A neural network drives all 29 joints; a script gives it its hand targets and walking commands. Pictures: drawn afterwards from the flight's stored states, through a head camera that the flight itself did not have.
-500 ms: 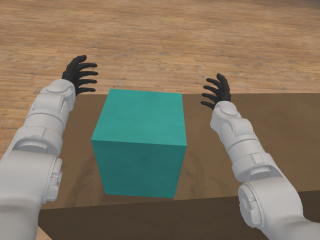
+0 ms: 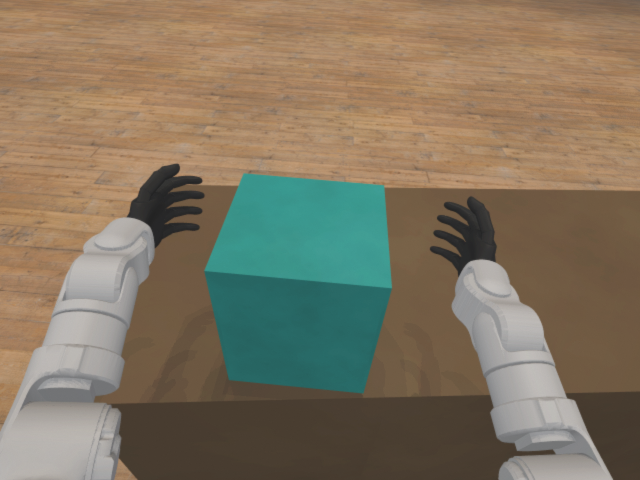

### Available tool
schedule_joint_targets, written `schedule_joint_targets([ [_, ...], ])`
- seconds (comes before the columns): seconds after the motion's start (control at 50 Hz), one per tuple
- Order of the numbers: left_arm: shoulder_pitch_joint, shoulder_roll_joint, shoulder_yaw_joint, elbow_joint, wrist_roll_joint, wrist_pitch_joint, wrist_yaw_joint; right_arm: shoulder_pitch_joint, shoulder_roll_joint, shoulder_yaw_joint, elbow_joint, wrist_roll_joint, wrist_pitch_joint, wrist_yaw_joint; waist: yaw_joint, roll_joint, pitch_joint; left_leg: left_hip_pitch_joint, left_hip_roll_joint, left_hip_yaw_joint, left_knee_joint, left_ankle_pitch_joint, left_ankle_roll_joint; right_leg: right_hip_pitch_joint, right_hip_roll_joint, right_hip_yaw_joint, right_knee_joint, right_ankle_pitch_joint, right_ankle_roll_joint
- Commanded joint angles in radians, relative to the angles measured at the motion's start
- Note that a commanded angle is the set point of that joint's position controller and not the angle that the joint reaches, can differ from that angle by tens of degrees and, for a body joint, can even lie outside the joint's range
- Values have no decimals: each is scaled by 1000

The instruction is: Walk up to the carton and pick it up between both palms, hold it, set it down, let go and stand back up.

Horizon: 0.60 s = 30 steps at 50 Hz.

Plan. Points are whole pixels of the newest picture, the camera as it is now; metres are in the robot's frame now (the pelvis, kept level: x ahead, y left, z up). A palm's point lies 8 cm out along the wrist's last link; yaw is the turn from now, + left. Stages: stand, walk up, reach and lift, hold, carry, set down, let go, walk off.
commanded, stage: set down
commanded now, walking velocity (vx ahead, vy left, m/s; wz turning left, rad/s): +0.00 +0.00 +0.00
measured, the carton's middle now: (304, 285) +0.41 -0.04 +0.02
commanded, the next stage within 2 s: none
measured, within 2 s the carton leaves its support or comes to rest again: neither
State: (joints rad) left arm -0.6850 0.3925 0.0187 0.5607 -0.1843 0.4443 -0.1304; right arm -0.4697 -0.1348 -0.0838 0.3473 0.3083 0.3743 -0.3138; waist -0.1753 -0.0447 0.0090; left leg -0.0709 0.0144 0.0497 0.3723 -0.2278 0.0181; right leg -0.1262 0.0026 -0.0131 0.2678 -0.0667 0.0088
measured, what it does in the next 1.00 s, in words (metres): stands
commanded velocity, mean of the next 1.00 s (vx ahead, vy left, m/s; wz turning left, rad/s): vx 0.00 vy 0.00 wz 0.00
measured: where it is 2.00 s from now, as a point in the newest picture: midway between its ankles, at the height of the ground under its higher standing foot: outside the picture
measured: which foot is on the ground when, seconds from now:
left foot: down 0.00-1.00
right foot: down 0.00-1.00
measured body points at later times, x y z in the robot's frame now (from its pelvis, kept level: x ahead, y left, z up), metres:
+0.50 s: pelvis +0.01 -0.01 +0.00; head +0.00 +0.01 +0.45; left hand +0.36 +0.19 +0.10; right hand +0.27 -0.23 +0.09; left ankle -0.01 +0.10 -0.75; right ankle +0.05 -0.13 -0.75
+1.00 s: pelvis +0.04 +0.00 +0.00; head +0.06 +0.02 +0.45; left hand +0.29 +0.21 +0.05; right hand +0.22 -0.22 +0.06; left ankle -0.01 +0.10 -0.75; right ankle +0.05 -0.13 -0.75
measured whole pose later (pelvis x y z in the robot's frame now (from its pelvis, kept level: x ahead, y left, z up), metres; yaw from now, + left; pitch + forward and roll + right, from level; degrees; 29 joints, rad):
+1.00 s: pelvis +0.04 +0.00 +0.00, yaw +0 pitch -3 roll -2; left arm 0.26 0.39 0.04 -0.21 -0.24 0.24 -0.16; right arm 0.48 -0.07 -0.02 -0.41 0.20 0.27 -0.30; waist -0.03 -0.01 0.10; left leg -0.02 0.04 0.04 0.37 -0.29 0.01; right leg -0.07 0.03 -0.01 0.27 -0.13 0.00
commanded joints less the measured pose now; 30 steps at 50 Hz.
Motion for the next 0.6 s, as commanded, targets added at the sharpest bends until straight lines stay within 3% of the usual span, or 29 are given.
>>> schedule_joint_targets([
  [0.0,-176,129,65,-215,13,15,-24,-140,-64,3,-237,9,-1,-19,24,55,-197,-96,-31,5,-87,102,-15,271,43,-2,30,196,-5],
  [0.16,-43,143,70,-447,-35,20,-15,12,-59,-14,-488,-28,11,-7,53,76,-203,-87,-14,10,-85,67,-23,218,39,3,32,125,-14],
  [0.38,209,142,91,-590,-43,7,-34,286,-41,9,-589,-35,45,-7,79,91,-127,-93,4,-7,-102,61,-22,223,17,41,22,87,-32],
  [0.58,456,125,93,-768,-61,-31,-37,532,-24,18,-800,-62,19,-6,109,81,-76,-69,19,-13,-91,102,-30,195,8,54,15,99,-42],
])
